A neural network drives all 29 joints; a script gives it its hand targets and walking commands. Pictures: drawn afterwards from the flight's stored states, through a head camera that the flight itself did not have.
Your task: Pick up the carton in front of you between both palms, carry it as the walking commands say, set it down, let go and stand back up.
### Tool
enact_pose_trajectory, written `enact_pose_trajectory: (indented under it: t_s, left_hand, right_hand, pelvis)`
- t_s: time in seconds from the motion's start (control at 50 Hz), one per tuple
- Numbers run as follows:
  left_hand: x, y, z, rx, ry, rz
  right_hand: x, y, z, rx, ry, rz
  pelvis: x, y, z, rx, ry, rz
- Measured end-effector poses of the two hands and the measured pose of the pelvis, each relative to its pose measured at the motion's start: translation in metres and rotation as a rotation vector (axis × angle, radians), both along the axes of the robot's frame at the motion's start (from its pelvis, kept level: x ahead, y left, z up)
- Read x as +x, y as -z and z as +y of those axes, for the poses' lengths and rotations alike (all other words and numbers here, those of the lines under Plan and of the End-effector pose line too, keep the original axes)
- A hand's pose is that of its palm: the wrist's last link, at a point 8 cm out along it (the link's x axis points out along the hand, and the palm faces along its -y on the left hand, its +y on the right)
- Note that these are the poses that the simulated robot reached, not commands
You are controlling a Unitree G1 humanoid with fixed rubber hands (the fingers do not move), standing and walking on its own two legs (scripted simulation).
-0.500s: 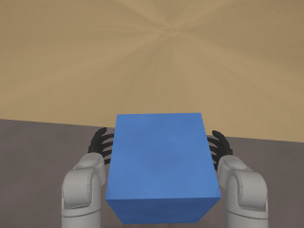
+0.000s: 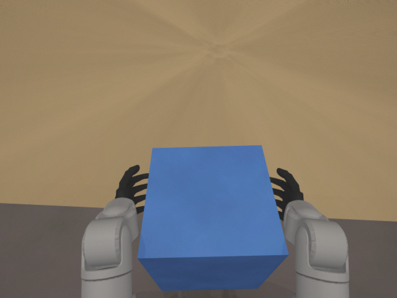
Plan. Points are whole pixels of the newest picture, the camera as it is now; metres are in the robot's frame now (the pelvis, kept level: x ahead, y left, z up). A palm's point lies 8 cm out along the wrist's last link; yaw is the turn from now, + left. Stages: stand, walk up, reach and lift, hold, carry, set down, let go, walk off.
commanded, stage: carry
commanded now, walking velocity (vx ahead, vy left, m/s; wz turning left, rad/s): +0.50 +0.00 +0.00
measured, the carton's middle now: (208, 222) +0.27 -0.01 +0.01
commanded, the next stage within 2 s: none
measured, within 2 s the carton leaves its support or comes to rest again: neither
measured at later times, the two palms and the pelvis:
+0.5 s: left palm (140, 77) +0.63 +0.16 +0.13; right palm (253, 77) +0.61 -0.14 +0.14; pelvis +0.34 +0.02 +0.00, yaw -2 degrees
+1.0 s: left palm (157, 7) +1.05 +0.15 +0.17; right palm (237, 9) +1.05 -0.15 +0.16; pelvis +0.65 +0.00 +0.00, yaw +0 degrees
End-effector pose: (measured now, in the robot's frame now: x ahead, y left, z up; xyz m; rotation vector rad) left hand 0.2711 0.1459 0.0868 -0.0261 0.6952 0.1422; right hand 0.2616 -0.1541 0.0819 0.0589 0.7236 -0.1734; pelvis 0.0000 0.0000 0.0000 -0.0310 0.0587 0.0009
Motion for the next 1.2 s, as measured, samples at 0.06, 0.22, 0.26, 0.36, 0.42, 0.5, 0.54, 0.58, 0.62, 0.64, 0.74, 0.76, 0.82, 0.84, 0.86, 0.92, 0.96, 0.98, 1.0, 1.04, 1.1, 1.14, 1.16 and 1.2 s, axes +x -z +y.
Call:
enact_pose_trajectory:
  t_s: [0.06, 0.22, 0.26, 0.36, 0.42, 0.5, 0.54, 0.58, 0.62, 0.64, 0.74, 0.76, 0.82, 0.84, 0.86, 0.92, 0.96, 0.98, 1.0, 1.04, 1.1, 1.14, 1.16, 1.2]
  left_hand:
    - [0.029, 0.009, 0.0, 0.005, -0.037, 0.064]
    - [0.112, -0.012, 0.0, 0.014, -0.08, 0.072]
    - [0.14, -0.019, -0.001, 0.015, -0.07, 0.047]
    - [0.219, -0.036, 0.0, 0.006, -0.031, -0.037]
    - [0.274, -0.044, 0.005, -0.016, -0.016, -0.1]
    - [0.356, -0.047, 0.017, -0.053, 0.002, -0.181]
    - [0.395, -0.05, 0.02, -0.043, 0.026, -0.166]
    - [0.431, -0.055, 0.021, -0.04, 0.046, -0.135]
    - [0.464, -0.062, 0.02, -0.044, 0.056, -0.112]
    - [0.481, -0.066, 0.02, -0.044, 0.06, -0.104]
    - [0.563, -0.084, 0.019, -0.027, 0.064, -0.086]
    - [0.579, -0.087, 0.019, -0.022, 0.062, -0.084]
    - [0.628, -0.094, 0.019, -0.005, 0.053, -0.082]
    - [0.645, -0.096, 0.018, 0.002, 0.05, -0.08]
    - [0.662, -0.097, 0.017, 0.008, 0.047, -0.077]
    - [0.715, -0.097, 0.011, 0.027, 0.032, -0.07]
    - [0.748, -0.093, 0.008, 0.044, 0.016, -0.063]
    - [0.762, -0.09, 0.008, 0.05, 0.007, -0.052]
    - [0.774, -0.085, 0.008, 0.052, -0.002, -0.032]
    - [0.795, -0.073, 0.009, 0.042, -0.024, 0.013]
    - [0.822, -0.062, 0.014, 0.015, -0.068, 0.045]
    - [0.842, -0.062, 0.018, -0.006, -0.096, 0.024]
    - [0.853, -0.064, 0.02, -0.015, -0.107, 0.005]
    - [0.877, -0.07, 0.024, -0.029, -0.124, -0.04]
  right_hand:
    - [0.039, 0.01, -0.001, 0.003, -0.038, 0.064]
    - [0.134, -0.007, 0.0, -0.005, -0.093, 0.071]
    - [0.159, -0.013, -0.001, -0.005, -0.084, 0.046]
    - [0.226, -0.03, 0.0, -0.003, -0.037, -0.038]
    - [0.275, -0.041, 0.005, -0.003, -0.007, -0.101]
    - [0.351, -0.053, 0.017, -0.011, 0.028, -0.182]
    - [0.385, -0.058, 0.02, -0.029, 0.04, -0.167]
    - [0.415, -0.063, 0.022, -0.039, 0.047, -0.135]
    - [0.445, -0.069, 0.022, -0.047, 0.052, -0.111]
    - [0.46, -0.073, 0.021, -0.049, 0.054, -0.103]
    - [0.543, -0.09, 0.02, -0.055, 0.04, -0.084]
    - [0.561, -0.093, 0.02, -0.056, 0.033, -0.082]
    - [0.616, -0.099, 0.019, -0.061, 0.007, -0.079]
    - [0.635, -0.1, 0.018, -0.062, -0.002, -0.077]
    - [0.654, -0.1, 0.017, -0.062, -0.011, -0.074]
    - [0.712, -0.096, 0.011, -0.056, -0.036, -0.067]
    - [0.751, -0.089, 0.008, -0.043, -0.056, -0.063]
    - [0.768, -0.084, 0.007, -0.034, -0.064, -0.052]
    - [0.784, -0.079, 0.007, -0.025, -0.069, -0.033]
    - [0.811, -0.071, 0.009, -0.007, -0.072, 0.012]
    - [0.847, -0.064, 0.014, 0.015, -0.068, 0.043]
    - [0.871, -0.065, 0.018, 0.032, -0.062, 0.024]
    - [0.884, -0.066, 0.02, 0.039, -0.06, 0.006]
    - [0.908, -0.071, 0.024, 0.052, -0.055, -0.039]
  pelvis:
    - [0.034, -0.008, -0.01, 0.012, -0.02, 0.003]
    - [0.13, -0.035, -0.019, 0.062, -0.022, 0.022]
    - [0.157, -0.036, -0.017, 0.067, -0.016, 0.022]
    - [0.229, -0.03, -0.006, 0.059, -0.004, 0.014]
    - [0.276, -0.02, 0.004, 0.047, 0.005, 0.005]
    - [0.339, 0.001, 0.02, 0.051, 0.031, -0.016]
    - [0.361, 0.0, 0.027, 0.048, 0.036, -0.011]
    - [0.38, -0.006, 0.032, 0.039, 0.04, -0.003]
    - [0.4, -0.013, 0.036, 0.032, 0.04, 0.006]
    - [0.411, -0.016, 0.037, 0.029, 0.04, 0.011]
    - [0.468, -0.026, 0.037, 0.017, 0.031, 0.028]
    - [0.481, -0.027, 0.036, 0.016, 0.029, 0.031]
    - [0.52, -0.026, 0.03, 0.019, 0.021, 0.035]
    - [0.534, -0.024, 0.028, 0.021, 0.019, 0.036]
    - [0.548, -0.022, 0.025, 0.024, 0.017, 0.036]
    - [0.595, -0.012, 0.014, 0.028, 0.009, 0.033]
    - [0.625, -0.003, 0.006, 0.019, 0.001, 0.03]
    - [0.636, -0.002, 0.004, 0.015, 0.003, 0.032]
    - [0.647, -0.004, 0.001, 0.016, 0.005, 0.035]
    - [0.668, -0.01, -0.002, 0.022, 0.008, 0.042]
    - [0.701, -0.022, -0.006, 0.034, 0.007, 0.054]
    - [0.724, -0.028, -0.006, 0.042, 0.007, 0.059]
    - [0.737, -0.03, -0.005, 0.045, 0.007, 0.061]
    - [0.764, -0.032, -0.003, 0.05, 0.01, 0.064]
